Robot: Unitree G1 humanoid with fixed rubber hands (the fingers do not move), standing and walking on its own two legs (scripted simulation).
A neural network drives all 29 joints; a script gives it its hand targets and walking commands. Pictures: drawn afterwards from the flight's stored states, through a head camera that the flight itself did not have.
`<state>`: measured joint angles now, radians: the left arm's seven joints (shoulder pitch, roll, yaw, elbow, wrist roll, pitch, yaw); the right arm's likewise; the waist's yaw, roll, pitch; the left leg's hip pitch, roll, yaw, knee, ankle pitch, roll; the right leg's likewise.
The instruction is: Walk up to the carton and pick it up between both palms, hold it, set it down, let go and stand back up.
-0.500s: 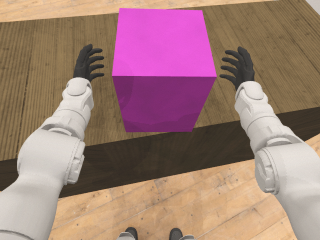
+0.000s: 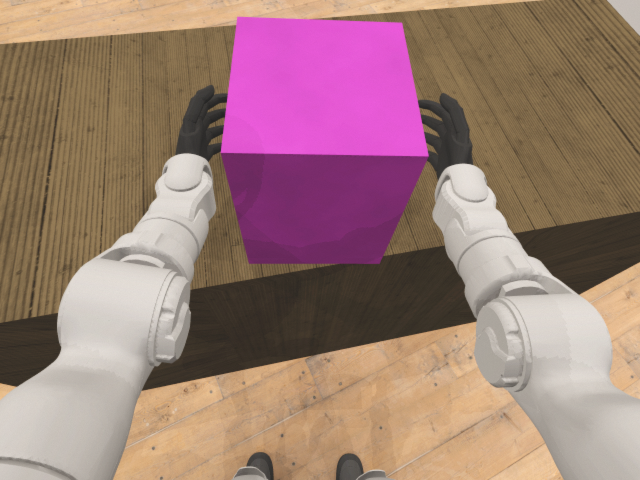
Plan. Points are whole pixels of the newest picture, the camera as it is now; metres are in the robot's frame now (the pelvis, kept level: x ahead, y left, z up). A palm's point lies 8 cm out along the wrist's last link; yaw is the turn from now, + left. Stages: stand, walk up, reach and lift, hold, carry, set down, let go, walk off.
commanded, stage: reach and lift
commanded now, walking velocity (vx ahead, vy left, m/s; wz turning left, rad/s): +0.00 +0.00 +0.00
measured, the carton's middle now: (317, 155) +0.53 +0.02 +0.03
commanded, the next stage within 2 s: none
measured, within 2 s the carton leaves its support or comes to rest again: neither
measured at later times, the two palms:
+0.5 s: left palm (198, 161) +0.48 +0.16 +0.07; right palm (435, 180) +0.47 -0.13 +0.06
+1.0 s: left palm (200, 163) +0.48 +0.16 +0.07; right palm (435, 180) +0.46 -0.13 +0.07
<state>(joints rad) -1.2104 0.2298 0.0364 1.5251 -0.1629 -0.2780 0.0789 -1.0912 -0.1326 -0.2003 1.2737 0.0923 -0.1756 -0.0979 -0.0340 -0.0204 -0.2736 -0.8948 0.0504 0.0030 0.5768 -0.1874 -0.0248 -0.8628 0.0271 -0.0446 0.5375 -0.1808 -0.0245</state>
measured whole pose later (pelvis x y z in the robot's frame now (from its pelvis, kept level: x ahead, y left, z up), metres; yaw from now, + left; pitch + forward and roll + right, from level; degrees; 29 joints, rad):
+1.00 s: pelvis +0.04 +0.01 +0.03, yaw +0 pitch +17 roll -1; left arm -0.93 -0.03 0.65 1.09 0.42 -0.23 0.06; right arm -0.84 0.16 -0.80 0.93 -0.60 -0.29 -0.02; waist 0.01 -0.01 -0.08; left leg -0.51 0.04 0.05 0.40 -0.19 -0.01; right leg -0.48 0.01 -0.05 0.34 -0.17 -0.01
